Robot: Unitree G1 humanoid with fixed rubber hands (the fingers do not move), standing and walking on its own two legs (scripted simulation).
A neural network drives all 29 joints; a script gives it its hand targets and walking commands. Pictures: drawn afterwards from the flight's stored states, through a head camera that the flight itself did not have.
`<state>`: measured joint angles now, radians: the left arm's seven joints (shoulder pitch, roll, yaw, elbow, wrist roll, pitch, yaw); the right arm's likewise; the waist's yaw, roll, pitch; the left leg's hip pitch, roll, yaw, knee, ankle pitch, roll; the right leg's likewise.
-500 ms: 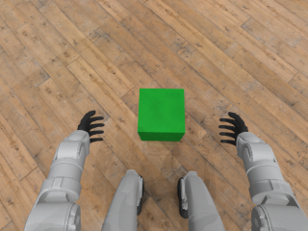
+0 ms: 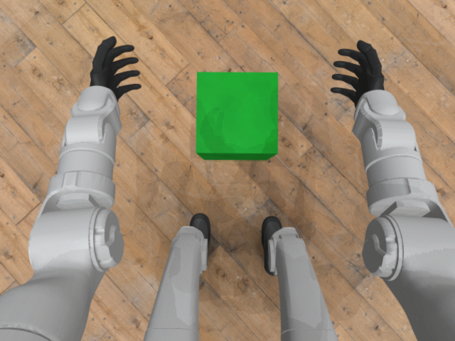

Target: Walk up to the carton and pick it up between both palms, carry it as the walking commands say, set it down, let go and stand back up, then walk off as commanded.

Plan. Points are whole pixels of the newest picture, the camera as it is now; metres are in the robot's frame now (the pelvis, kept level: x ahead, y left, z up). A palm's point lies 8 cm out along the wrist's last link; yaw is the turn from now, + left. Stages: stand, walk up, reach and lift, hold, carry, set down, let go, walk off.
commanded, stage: reach and lift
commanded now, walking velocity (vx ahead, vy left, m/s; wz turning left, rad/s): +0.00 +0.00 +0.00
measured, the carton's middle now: (236, 121) +0.53 +0.00 -0.54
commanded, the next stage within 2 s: none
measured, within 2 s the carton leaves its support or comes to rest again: neither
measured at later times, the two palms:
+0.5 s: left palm (116, 70) +0.53 +0.22 -0.14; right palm (351, 70) +0.53 -0.19 -0.14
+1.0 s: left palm (146, 96) +0.54 +0.21 -0.30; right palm (318, 96) +0.54 -0.19 -0.30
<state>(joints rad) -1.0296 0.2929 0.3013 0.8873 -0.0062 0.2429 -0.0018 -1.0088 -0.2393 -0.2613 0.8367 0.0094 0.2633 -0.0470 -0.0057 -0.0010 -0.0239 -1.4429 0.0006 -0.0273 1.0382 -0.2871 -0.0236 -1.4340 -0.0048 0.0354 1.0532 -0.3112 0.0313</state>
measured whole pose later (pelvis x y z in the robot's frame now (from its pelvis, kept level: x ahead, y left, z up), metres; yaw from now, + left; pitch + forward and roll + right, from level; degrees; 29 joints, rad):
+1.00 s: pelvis -0.02 +0.00 -0.18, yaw -1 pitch +49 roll -1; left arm -1.36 0.38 0.27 0.98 -0.07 0.17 0.05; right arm -1.36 -0.33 -0.25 0.96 0.08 0.19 -0.09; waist 0.01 -0.01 0.04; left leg -2.12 -0.03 -0.06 1.78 -0.51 -0.04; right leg -2.10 0.03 0.04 1.78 -0.53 0.05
